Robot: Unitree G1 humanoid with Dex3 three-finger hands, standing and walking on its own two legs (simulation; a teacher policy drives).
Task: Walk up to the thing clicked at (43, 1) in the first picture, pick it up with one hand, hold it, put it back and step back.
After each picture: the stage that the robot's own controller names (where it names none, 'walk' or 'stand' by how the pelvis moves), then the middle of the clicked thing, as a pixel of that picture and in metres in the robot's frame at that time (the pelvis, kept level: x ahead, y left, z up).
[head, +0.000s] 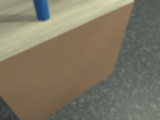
stand; out of the picture +0.78 +0.21 +0.13
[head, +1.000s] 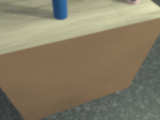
walk; out of the picture +0.73 +0.14 +0.15
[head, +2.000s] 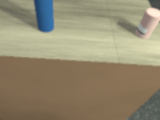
walk; (43, 0) +0.59 +0.21 +0.16
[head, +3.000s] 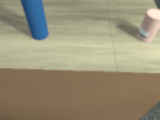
stand; (33, 8) +0.55 +0.19 +0.16
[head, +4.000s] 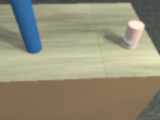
walk; (27, 25) +0.54 +0.23 +0.12
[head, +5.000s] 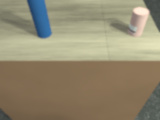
walk; (38, 11) +0.64 +0.20 +0.14
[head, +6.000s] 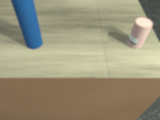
stand; (27, 18) +0.54 +0.21 +0.14
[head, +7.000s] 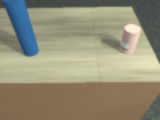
stand; (23, 28) +0.55 +0.24 +0.13
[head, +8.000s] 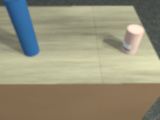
stand; (24, 28) +0.53 +0.24 +0.13
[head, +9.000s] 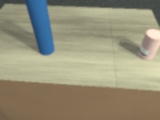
stand; (41, 27) +0.54 +0.19 +0.13
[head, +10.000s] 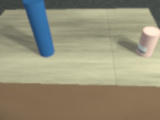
rise first; (41, 29) +0.54 +0.20 +0.13
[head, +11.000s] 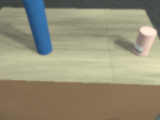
go down; (39, 27) +0.55 +0.19 +0.13
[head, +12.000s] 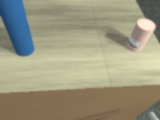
go down; (16, 23) +0.50 +0.18 +0.14
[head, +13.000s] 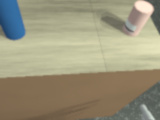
close in; (4, 2) +0.53 +0.19 +0.16
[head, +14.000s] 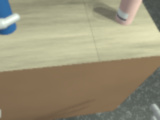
close; out of the picture +0.55 +0.20 +0.18
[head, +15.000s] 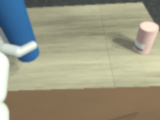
lift; (15, 23) +0.37 +0.16 +0.27
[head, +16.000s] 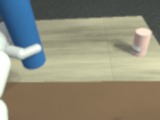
lift; (21, 25) +0.33 +0.16 +0.31
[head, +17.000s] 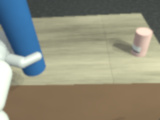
hold; (21, 33) +0.33 +0.16 +0.28
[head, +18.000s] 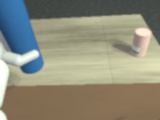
hold; (18, 31) +0.32 +0.16 +0.30
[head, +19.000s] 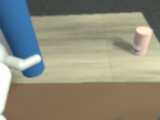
crouch; (20, 36) +0.32 +0.16 +0.28
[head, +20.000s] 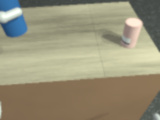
crouch; out of the picture +0.46 +0.19 +0.32
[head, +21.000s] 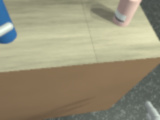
lower; out of the picture +0.51 +0.20 +0.17
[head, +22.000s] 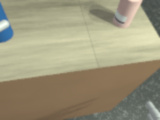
lower; out of the picture +0.52 +0.20 +0.18
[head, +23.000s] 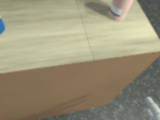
lower; out of the picture +0.54 +0.21 +0.18
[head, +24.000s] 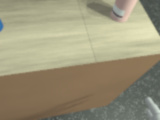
lower; out of the picture +0.54 +0.21 +0.19
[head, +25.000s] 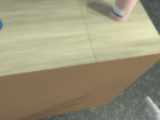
loosen; out of the picture +0.55 +0.21 +0.18
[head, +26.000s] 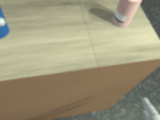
open; out of the picture +0.54 +0.20 +0.18
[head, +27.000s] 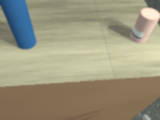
sink last; (17, 14) +0.51 +0.19 +0.16
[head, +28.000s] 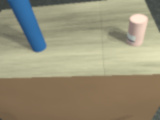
stand; (29, 25) +0.57 +0.24 +0.14
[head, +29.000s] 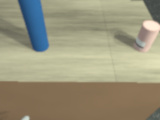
stand; (34, 21) +0.53 +0.19 +0.14
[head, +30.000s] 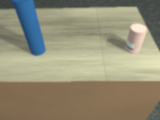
stand; (31, 28) +0.56 +0.21 +0.13
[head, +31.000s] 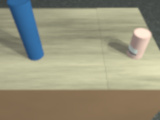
stand; (28, 32) +0.51 +0.22 +0.13
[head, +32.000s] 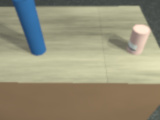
stand; (31, 27) +0.55 +0.21 +0.13
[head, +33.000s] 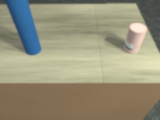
stand; (25, 26) +0.54 +0.23 +0.13
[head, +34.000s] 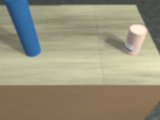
stand; (25, 28) +0.53 +0.23 +0.13
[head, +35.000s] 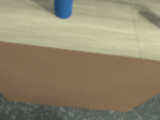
walk; out of the picture +0.61 +0.07 +0.15
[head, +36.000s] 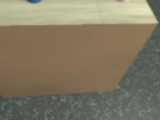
walk; out of the picture +0.75 +0.22 +0.15
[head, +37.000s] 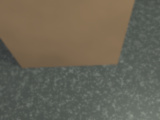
walk; out of the picture +1.05 +0.28 +0.16
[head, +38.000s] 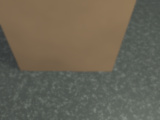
stand; out of the picture +1.14 +0.22 +0.14
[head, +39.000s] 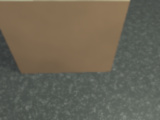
stand; out of the picture +1.17 +0.22 +0.13
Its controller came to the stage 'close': yes
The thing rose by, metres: 0.19
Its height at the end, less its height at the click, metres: +0.00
